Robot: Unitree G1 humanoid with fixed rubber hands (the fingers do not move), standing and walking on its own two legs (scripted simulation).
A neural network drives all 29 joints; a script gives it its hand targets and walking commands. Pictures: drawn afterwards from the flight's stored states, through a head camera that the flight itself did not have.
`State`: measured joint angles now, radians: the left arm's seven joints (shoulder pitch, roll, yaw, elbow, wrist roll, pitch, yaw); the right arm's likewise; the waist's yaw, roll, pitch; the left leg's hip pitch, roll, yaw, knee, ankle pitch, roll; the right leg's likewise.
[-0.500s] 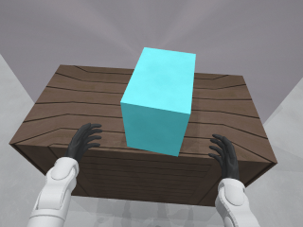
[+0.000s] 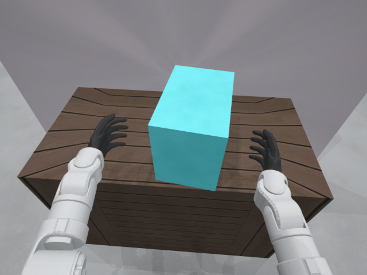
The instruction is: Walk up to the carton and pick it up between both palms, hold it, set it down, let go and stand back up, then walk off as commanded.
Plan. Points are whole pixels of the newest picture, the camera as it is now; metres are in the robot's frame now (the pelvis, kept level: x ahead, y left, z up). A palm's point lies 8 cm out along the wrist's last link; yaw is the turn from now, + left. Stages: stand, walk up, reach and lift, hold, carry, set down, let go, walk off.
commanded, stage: reach and lift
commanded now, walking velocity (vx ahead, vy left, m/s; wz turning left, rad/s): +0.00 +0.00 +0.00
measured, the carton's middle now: (194, 126) +0.53 +0.00 +0.00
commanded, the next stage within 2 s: none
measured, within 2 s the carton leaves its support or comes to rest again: neither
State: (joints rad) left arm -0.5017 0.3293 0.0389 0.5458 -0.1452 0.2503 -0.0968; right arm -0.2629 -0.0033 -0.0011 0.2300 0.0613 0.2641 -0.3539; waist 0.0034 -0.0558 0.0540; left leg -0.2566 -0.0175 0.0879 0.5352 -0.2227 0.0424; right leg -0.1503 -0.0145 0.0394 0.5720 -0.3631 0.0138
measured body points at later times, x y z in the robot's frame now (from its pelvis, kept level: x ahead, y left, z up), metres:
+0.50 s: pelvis +0.01 +0.00 +0.00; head -0.01 +0.01 +0.45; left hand +0.43 +0.20 +0.13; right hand +0.40 -0.16 +0.12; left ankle +0.05 +0.09 -0.73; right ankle -0.03 -0.13 -0.73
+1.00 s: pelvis +0.02 -0.01 +0.00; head +0.02 +0.01 +0.45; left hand +0.47 +0.18 +0.14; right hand +0.43 -0.16 +0.11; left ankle +0.05 +0.09 -0.73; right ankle -0.03 -0.13 -0.73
